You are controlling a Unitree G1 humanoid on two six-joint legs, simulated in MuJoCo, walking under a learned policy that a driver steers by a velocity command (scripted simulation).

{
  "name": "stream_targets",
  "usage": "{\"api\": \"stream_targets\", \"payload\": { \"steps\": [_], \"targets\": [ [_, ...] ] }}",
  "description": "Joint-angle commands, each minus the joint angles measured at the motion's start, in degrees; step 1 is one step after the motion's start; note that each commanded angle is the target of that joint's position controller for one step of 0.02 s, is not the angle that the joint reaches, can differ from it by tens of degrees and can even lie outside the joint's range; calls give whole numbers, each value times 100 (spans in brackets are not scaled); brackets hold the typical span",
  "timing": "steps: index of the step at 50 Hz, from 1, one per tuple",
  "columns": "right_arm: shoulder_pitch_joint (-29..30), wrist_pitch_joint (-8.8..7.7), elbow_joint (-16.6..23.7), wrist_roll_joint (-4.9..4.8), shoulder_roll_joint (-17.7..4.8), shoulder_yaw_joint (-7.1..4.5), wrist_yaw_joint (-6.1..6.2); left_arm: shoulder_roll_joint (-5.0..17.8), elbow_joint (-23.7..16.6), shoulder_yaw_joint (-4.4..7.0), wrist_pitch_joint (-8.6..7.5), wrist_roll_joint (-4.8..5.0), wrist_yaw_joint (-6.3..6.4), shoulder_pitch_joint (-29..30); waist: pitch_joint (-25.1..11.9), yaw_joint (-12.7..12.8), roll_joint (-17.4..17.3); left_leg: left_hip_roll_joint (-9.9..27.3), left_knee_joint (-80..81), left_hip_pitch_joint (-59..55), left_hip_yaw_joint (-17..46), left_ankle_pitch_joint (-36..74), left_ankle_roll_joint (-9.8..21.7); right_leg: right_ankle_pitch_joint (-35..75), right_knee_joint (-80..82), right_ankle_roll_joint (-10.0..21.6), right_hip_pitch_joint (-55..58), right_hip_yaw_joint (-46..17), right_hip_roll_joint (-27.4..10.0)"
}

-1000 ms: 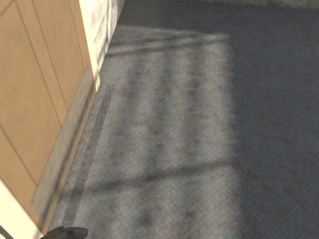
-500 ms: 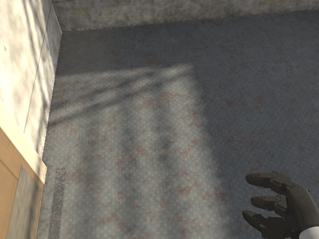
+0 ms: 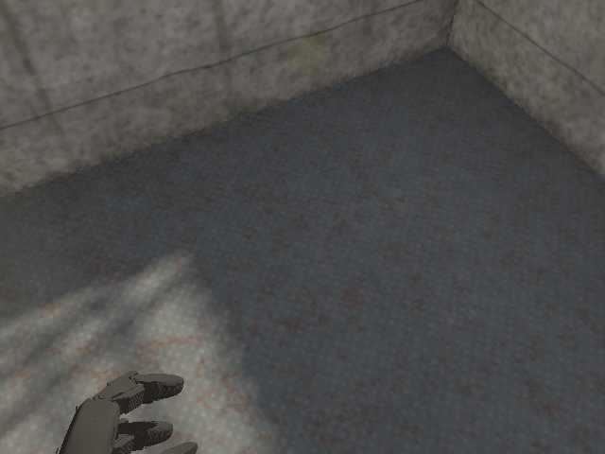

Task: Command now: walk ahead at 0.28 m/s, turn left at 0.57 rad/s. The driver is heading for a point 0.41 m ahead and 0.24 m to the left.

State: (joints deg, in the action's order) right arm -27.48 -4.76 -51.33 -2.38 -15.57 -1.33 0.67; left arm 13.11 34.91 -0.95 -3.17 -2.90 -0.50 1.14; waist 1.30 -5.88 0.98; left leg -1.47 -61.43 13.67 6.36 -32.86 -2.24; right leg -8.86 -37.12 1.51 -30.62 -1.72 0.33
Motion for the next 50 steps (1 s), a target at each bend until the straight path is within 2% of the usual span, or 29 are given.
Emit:
{"api": "stream_targets", "payload": {
  "steps": [1,2,4,8,10,12,15,18,19,20,21,22,23,24,25,27,31,36,37,39,40,41,42,43,44,45,46,47,50],
  "targets": [
    [120,149,810,39,-770,-202,167,975,-12,387,123,296,23,-1114,-1563,644,214,392,-1831,2786,-134,284,-193,3678,1192,1363,3527,-2110,-2193],
    [147,255,802,92,-694,-228,227,786,33,351,96,311,36,-919,-1107,485,206,526,-1850,2690,-198,575,-269,3297,1456,1276,2858,-1712,-2047],
    [19,448,863,64,-530,-289,222,653,101,374,7,231,82,-646,-840,192,536,730,-1740,2214,-176,787,-315,2857,1865,1234,1952,-999,-1902],
    [860,586,1341,99,-377,-385,201,770,243,496,-40,162,319,-498,-602,263,486,855,-694,2500,-318,1462,-349,2582,2125,1155,1757,-63,-1908],
    [1080,602,1449,141,-270,-347,97,839,290,538,35,166,380,-413,-673,317,505,868,122,2250,-486,2141,-239,2352,2054,1068,1773,453,-1773],
    [1276,613,1532,146,-286,-346,-39,932,324,578,98,219,405,-304,-729,351,563,812,908,1759,-644,2656,-85,2041,1989,943,1720,810,-1745],
    [1579,694,1704,149,-494,-427,-213,1093,434,670,136,366,325,-383,-651,467,553,669,1667,1463,-940,2495,160,1875,1698,767,2041,992,-1912],
    [1440,727,1775,147,-615,-537,-267,1148,558,742,164,532,237,-446,-612,331,426,354,2731,880,-1277,2477,545,2013,813,338,2318,1268,-1900],
    [1063,706,1682,195,-835,-655,-195,1039,661,734,179,515,199,-716,-707,217,35,134,3173,206,-1197,3007,769,1951,-48,78,2086,1459,-1601],
    [644,672,1697,234,-1626,-894,-65,961,525,716,195,322,178,-806,-609,123,-1384,1006,3585,-752,437,6088,1263,104,-1900,-415,741,1705,-962],
    [782,596,1910,407,-2112,-917,-64,698,166,610,188,103,174,-864,-1318,533,-2329,2067,3648,-1912,2762,6435,2537,-3090,-3594,-756,-1118,873,24],
    [836,492,2022,382,-1812,-858,-164,952,213,657,188,176,155,-544,-1889,160,-1237,2123,3950,-1916,2798,5228,2518,-2918,-4037,-615,-1307,-210,-39],
    [1017,419,2031,312,-1675,-809,-166,962,140,663,170,312,175,-265,-1544,234,-862,1886,4059,-1558,2391,4433,2216,-2406,-3905,-422,-1403,-338,-86],
    [1328,431,2060,166,-1458,-762,-100,898,232,662,166,273,246,-287,-1201,428,-431,1551,4094,-1117,2004,3754,1847,-1900,-3511,-368,-1375,-415,-211],
    [1679,497,2153,84,-1245,-693,-23,982,250,695,184,208,310,-324,-1012,592,-473,1362,4142,-615,1758,3393,1636,-1547,-3085,-358,-1185,-444,-256],
    [1963,577,2314,179,-1103,-649,93,926,292,703,209,206,295,-396,-1030,749,-715,1042,4159,-61,1550,3365,1499,-1159,-2655,-395,-655,-395,-70],
    [1819,639,2338,160,-1187,-715,225,629,350,598,189,281,259,-313,-1194,651,-700,861,4001,-114,1761,3207,1417,-937,-1374,-531,-329,-541,243],
    [1855,756,2379,151,-1234,-757,274,750,316,624,160,332,169,-264,-1019,545,-1076,726,3960,134,2372,2401,1301,-856,-318,-533,278,-668,429],
    [1866,785,2387,208,-1292,-775,255,830,351,662,139,286,150,-318,-995,539,-1155,687,3956,163,2497,2475,1256,-894,-174,-518,476,-659,461],
    [2076,819,2449,155,-1221,-761,236,913,444,721,94,312,109,-645,-934,697,-1182,528,3754,376,2634,2562,1118,-689,640,-431,1116,-641,399],
    [2181,841,2475,102,-1128,-728,223,975,539,770,85,320,105,-908,-903,832,-1065,299,3509,683,2511,2355,950,-181,1370,-361,1727,-563,228],
    [1902,864,2452,98,-793,-634,202,1286,561,862,123,256,136,-1048,-1085,690,-299,-166,2607,1355,2002,801,671,-52,1714,-7,2605,-1265,-784],
    [1804,817,2584,50,-708,-607,174,1642,488,911,206,84,178,-848,-824,417,1565,-1039,1225,2422,564,-226,359,476,2129,839,2632,-2747,-1902],
    [1693,686,2526,112,-1134,-699,81,1345,295,863,167,-45,194,-757,-803,488,1470,-379,1,2932,500,140,171,-731,2428,1225,2501,-3299,-2337],
    [1752,658,2446,102,-1395,-736,38,1078,122,771,159,-23,245,-424,-624,490,1210,-88,-358,3084,296,697,121,-1830,2463,1046,2378,-2767,-2063],
    [1636,666,2335,136,-1407,-755,23,1057,77,760,160,126,303,-380,-530,484,1074,17,-695,3166,94,1083,64,-2280,2471,747,2397,-2313,-1716],
    [1467,660,2240,248,-1331,-751,4,1112,64,752,124,254,366,-407,-477,452,961,161,-1266,3274,-113,1364,15,-2417,2490,588,2454,-2077,-1637],
    [1464,642,2242,239,-1200,-697,-45,1130,66,721,76,276,393,-606,-390,545,782,277,-1604,3343,-315,1492,1,-2395,2551,533,2411,-1744,-1564],
    [1938,596,2414,149,-899,-543,-70,1234,175,726,-45,166,290,-1226,-74,944,620,526,-1543,3672,-625,1705,-69,-2515,2641,486,2558,-1041,-1439]
  ]
}}
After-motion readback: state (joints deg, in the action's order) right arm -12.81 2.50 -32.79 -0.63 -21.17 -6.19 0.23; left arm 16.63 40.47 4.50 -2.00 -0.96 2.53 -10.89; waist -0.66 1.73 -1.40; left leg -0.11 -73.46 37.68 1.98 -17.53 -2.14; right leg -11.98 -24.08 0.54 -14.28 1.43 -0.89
